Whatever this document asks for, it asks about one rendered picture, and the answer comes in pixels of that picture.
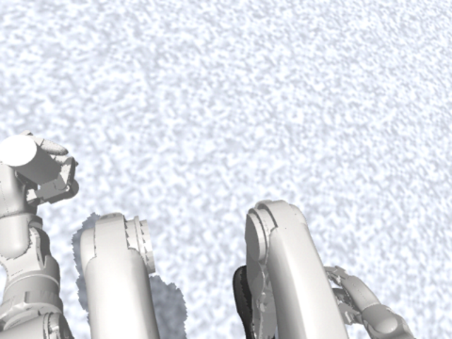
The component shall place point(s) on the right robot arm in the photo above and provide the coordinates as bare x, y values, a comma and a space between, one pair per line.
381, 322

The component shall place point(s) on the left robot arm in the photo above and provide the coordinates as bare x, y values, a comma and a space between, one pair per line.
31, 307

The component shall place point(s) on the can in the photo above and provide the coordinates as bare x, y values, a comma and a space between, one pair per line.
23, 155

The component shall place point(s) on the left robot hand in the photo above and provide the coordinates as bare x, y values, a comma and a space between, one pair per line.
18, 194

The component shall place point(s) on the right robot foot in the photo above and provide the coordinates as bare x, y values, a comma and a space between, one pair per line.
243, 298

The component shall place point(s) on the right robot hand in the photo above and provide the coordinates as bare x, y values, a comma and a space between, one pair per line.
355, 295

